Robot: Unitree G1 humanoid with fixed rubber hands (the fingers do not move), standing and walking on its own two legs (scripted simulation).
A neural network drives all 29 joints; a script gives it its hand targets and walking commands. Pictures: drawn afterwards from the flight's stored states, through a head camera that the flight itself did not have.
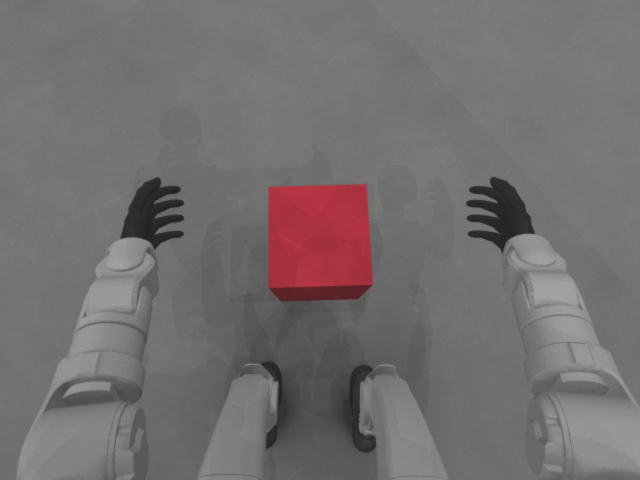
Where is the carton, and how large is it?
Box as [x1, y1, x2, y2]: [269, 184, 372, 300]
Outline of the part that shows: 365,184 269,187 269,288 280,300 358,298 372,284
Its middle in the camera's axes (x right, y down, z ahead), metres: +0.00 +0.02 +0.95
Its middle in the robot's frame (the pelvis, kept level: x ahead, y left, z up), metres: +0.49 +0.01 -0.54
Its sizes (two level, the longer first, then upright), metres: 0.220 0.213 0.290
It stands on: the floor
